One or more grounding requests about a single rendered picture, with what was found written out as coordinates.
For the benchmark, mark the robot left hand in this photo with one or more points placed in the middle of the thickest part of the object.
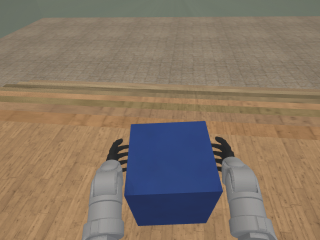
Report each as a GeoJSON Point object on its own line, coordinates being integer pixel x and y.
{"type": "Point", "coordinates": [113, 153]}

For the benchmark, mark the robot left forearm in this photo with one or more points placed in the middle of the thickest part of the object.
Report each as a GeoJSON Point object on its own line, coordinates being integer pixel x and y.
{"type": "Point", "coordinates": [104, 221]}

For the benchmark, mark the robot right forearm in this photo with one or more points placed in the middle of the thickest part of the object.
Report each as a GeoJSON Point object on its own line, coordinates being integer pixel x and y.
{"type": "Point", "coordinates": [248, 219]}

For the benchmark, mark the robot right hand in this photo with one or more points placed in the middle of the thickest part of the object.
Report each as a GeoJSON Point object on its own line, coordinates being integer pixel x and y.
{"type": "Point", "coordinates": [225, 148]}

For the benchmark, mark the carton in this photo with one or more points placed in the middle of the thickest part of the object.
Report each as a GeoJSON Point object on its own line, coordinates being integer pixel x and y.
{"type": "Point", "coordinates": [171, 175]}

